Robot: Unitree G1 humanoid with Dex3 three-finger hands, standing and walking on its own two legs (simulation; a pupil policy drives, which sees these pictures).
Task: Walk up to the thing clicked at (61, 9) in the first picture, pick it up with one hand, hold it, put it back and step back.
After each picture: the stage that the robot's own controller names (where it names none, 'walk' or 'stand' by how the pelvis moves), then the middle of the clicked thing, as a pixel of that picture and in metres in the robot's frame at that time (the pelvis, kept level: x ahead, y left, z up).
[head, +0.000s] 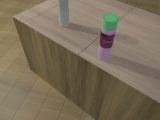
stand; (63, 8) +0.99 +0.11 -0.02
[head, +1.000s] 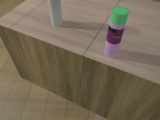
walk; (54, 5) +0.90 +0.12 +0.01
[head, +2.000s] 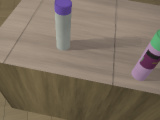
stand; (63, 27) +0.65 +0.07 +0.00
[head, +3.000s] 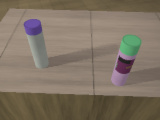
stand; (37, 46) +0.60 +0.21 +0.00
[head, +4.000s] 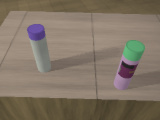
stand; (40, 50) +0.58 +0.19 -0.02
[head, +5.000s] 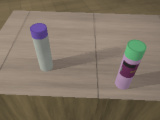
stand; (43, 49) +0.59 +0.18 -0.02
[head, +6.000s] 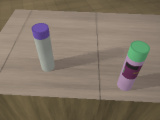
stand; (44, 49) +0.59 +0.18 -0.02
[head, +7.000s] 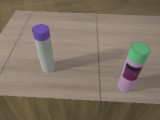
stand; (45, 50) +0.58 +0.18 -0.02
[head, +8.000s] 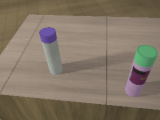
rise first; (52, 53) +0.58 +0.18 -0.02
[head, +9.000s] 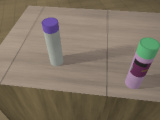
go down; (53, 44) +0.61 +0.15 -0.01
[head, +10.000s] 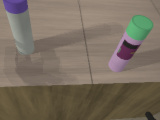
go down; (21, 27) +0.58 +0.17 +0.04
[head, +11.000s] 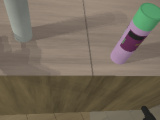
close in; (18, 11) +0.59 +0.16 +0.06
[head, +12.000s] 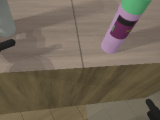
close; out of the picture +0.60 +0.19 +0.09
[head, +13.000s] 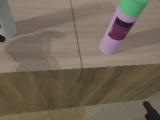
lift; out of the picture +0.61 +0.18 +0.08
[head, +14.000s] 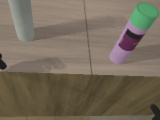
lift; (21, 11) +0.61 +0.17 +0.07
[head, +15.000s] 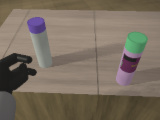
close; (41, 45) +0.60 +0.18 +0.02
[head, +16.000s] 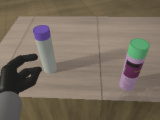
close; (46, 51) +0.60 +0.17 +0.00
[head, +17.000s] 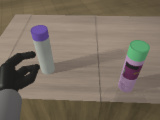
stand; (44, 52) +0.58 +0.17 +0.00
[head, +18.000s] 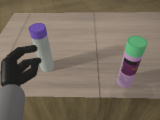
stand; (43, 49) +0.59 +0.18 +0.00
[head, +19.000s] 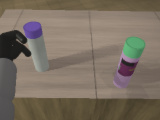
crouch; (37, 49) +0.58 +0.17 +0.00
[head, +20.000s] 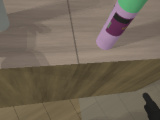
lower; out of the picture +0.61 +0.18 +0.07
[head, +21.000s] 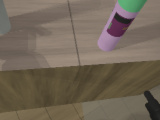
lower; out of the picture +0.61 +0.18 +0.09
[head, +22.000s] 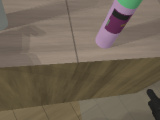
lower; out of the picture +0.62 +0.18 +0.09
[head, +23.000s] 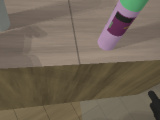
lower; out of the picture +0.61 +0.18 +0.09
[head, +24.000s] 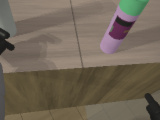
loosen; out of the picture +0.61 +0.18 +0.08
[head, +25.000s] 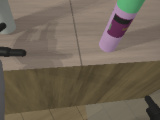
withdraw; out of the picture +0.64 +0.19 +0.09
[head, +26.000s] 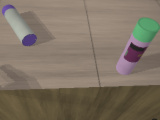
sink last; (18, 24) +0.73 +0.24 -0.04
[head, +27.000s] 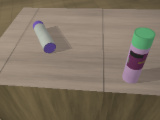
stand; (43, 35) +0.78 +0.25 -0.05
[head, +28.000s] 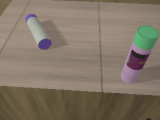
stand; (37, 30) +0.76 +0.24 -0.05
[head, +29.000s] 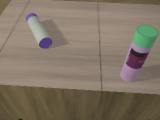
stand; (38, 29) +0.77 +0.24 -0.04
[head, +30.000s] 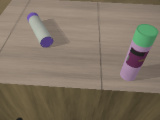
stand; (39, 28) +0.77 +0.23 -0.04
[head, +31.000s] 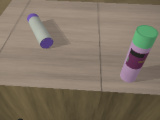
stand; (39, 29) +0.77 +0.24 -0.04
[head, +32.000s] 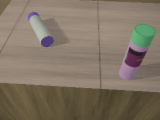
stand; (39, 28) +0.78 +0.23 -0.06
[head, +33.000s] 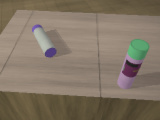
stand; (43, 40) +0.78 +0.22 -0.11
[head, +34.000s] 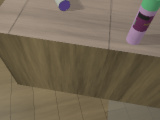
walk; out of the picture +0.98 +0.13 -0.07
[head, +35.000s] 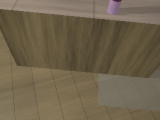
walk; out of the picture +1.25 +0.20 -0.10
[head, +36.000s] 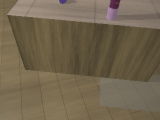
stand; out of the picture +1.38 +0.20 -0.10
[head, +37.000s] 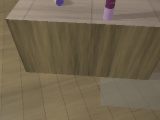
stand; out of the picture +1.38 +0.21 -0.11
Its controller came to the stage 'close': yes
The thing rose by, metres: 0.00
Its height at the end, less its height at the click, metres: -0.09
